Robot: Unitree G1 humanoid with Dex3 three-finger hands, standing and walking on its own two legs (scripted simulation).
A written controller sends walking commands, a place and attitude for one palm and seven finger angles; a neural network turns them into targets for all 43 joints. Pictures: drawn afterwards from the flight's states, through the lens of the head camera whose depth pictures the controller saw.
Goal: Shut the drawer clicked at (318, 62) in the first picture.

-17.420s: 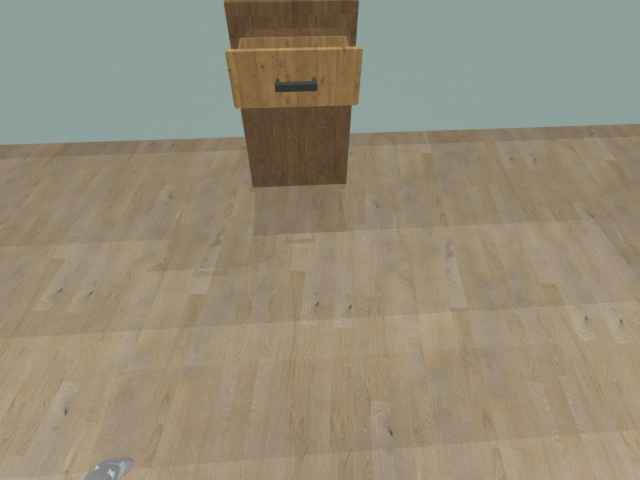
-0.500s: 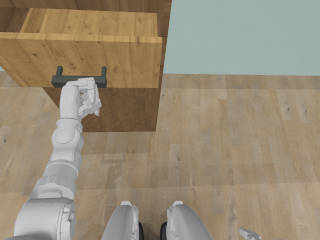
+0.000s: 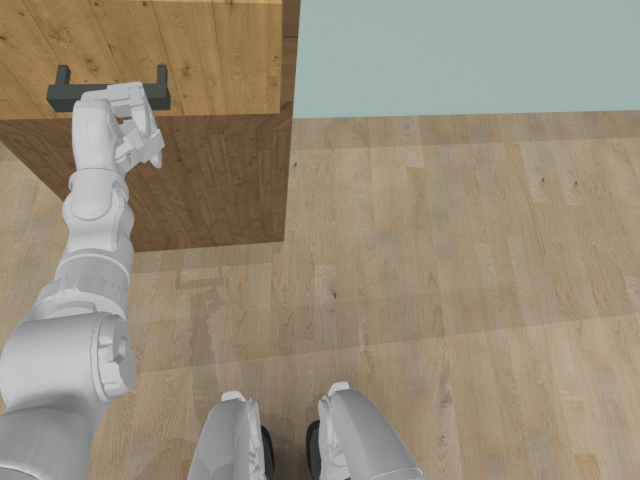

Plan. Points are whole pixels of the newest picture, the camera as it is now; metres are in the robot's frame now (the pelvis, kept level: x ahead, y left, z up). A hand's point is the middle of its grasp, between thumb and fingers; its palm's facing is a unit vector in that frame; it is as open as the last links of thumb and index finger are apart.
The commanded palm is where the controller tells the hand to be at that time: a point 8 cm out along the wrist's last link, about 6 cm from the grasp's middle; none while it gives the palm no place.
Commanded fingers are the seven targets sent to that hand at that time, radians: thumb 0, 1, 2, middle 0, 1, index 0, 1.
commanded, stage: push the drawer shut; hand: left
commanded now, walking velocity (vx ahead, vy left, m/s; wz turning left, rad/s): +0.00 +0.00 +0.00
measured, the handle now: (112, 85) +0.60 +0.20 +0.04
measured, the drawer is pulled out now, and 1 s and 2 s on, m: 0.03 0.00 0.00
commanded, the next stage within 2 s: pull the fist back off the drawer in 0.70 s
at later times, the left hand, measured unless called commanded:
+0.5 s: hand (146, 113) +0.56 +0.16 +0.04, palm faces +0.02 -1.00 -0.03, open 2.9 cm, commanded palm +0.56 +0.18 +0.04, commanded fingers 0.00 0.90 0.90 -1.40 -1.60 -1.40 -1.60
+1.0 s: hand (138, 108) +0.56 +0.17 +0.04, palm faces +0.03 -1.00 -0.05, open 3.2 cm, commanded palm +0.58 +0.16 +0.04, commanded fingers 0.00 0.90 0.90 -1.40 -1.60 -1.40 -1.60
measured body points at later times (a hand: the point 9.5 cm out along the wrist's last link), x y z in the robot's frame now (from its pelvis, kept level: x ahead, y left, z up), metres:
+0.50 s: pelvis +0.00 +0.01 -0.01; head +0.18 +0.05 +0.40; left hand +0.55 +0.21 +0.04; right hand -0.02 -0.25 -0.11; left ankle +0.03 +0.07 -0.61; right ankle +0.02 -0.08 -0.61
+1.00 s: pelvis -0.04 +0.01 -0.03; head +0.16 +0.07 +0.37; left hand +0.56 +0.22 +0.04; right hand -0.08 -0.24 -0.10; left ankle +0.03 +0.07 -0.61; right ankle +0.02 -0.08 -0.61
